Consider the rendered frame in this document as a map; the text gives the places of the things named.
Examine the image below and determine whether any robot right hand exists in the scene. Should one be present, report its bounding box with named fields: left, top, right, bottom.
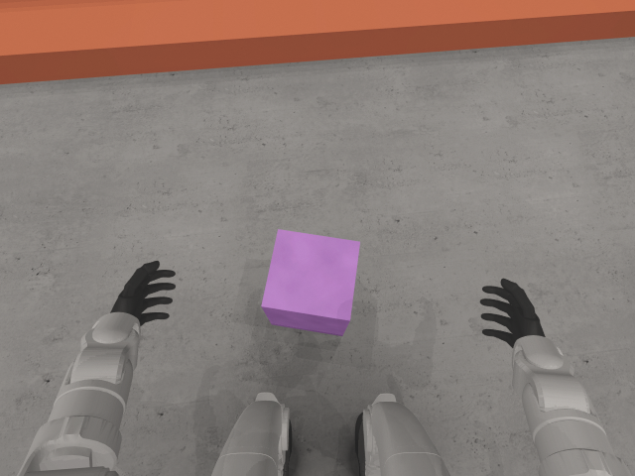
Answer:
left=480, top=279, right=546, bottom=348

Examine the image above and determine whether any right robot forearm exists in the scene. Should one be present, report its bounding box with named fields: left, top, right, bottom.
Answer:
left=512, top=335, right=632, bottom=476

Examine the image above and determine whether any robot left thigh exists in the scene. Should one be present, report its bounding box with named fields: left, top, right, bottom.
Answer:
left=211, top=401, right=290, bottom=476

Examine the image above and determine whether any robot right thigh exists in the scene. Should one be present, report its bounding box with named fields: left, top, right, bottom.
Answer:
left=363, top=402, right=450, bottom=476

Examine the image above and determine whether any left robot forearm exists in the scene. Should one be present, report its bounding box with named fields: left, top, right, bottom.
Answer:
left=17, top=312, right=141, bottom=476

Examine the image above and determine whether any carton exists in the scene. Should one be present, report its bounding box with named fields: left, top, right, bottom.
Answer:
left=261, top=229, right=360, bottom=336

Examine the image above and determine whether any robot thigh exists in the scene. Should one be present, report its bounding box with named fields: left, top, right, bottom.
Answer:
left=363, top=402, right=450, bottom=476
left=211, top=401, right=290, bottom=476

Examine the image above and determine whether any robot left hand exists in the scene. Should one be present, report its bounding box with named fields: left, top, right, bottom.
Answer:
left=110, top=261, right=176, bottom=326

